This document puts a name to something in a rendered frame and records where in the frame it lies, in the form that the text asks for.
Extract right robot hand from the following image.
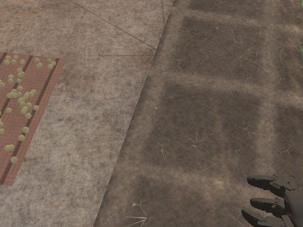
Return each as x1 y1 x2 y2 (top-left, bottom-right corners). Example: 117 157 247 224
241 174 303 227

